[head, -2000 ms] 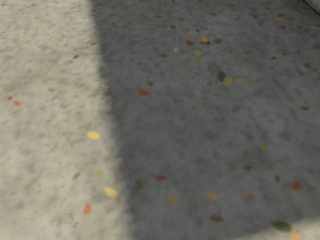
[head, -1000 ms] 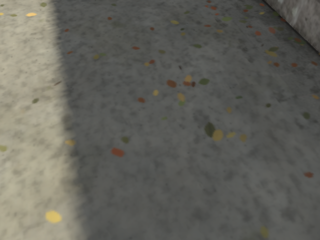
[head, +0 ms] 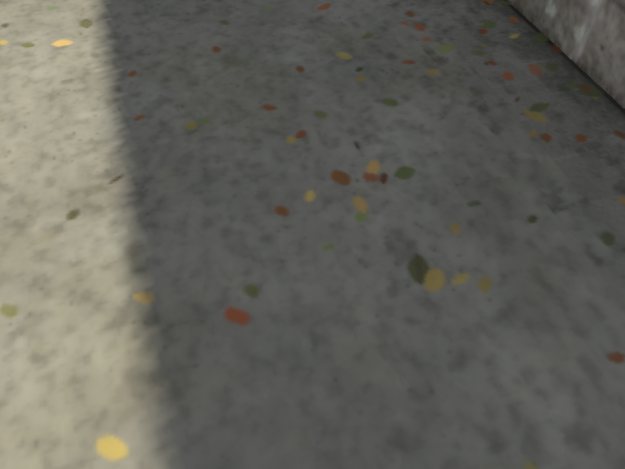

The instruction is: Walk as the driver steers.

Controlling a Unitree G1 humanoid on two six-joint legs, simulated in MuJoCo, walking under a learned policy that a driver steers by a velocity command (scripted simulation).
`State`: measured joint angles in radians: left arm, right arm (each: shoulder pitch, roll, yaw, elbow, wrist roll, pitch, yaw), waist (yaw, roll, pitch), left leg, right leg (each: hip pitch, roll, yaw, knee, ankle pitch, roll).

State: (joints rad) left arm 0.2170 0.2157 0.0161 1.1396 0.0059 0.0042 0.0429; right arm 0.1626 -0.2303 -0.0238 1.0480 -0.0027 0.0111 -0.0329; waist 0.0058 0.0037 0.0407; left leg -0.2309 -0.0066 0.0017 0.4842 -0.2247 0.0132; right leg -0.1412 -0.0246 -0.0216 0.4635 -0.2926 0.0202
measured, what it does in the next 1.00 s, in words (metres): walks ahead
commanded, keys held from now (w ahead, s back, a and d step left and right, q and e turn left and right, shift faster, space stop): no key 0.40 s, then w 0.60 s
